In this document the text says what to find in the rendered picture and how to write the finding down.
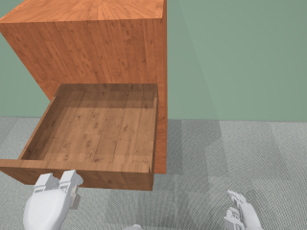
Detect right robot hand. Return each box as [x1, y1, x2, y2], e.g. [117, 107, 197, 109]
[224, 190, 262, 230]

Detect left robot hand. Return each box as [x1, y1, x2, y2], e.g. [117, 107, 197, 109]
[23, 170, 83, 230]

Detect cabinet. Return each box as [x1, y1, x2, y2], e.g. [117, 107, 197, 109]
[0, 0, 168, 174]

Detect handle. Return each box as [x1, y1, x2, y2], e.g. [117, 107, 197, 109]
[69, 185, 81, 210]

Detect drawer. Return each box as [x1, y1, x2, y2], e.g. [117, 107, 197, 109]
[0, 83, 159, 192]

